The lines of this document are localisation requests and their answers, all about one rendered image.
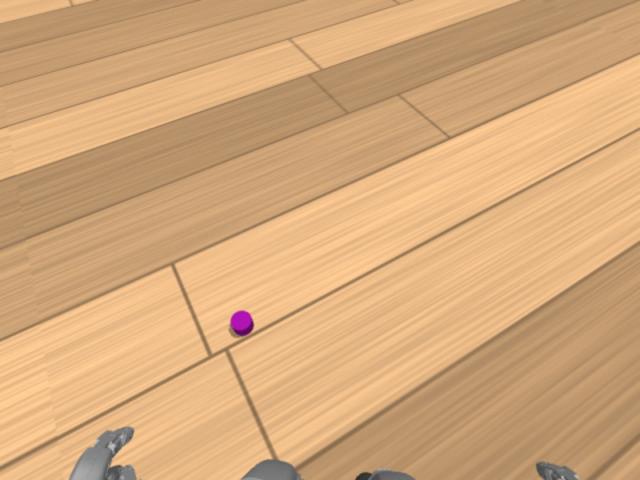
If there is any left robot hand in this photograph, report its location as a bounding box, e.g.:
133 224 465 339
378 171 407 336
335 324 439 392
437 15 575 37
69 427 142 480

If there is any right robot hand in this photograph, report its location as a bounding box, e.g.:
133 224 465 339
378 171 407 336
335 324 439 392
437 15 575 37
536 462 579 480

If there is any tin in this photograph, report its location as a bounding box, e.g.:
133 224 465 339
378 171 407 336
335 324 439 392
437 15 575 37
230 311 254 336

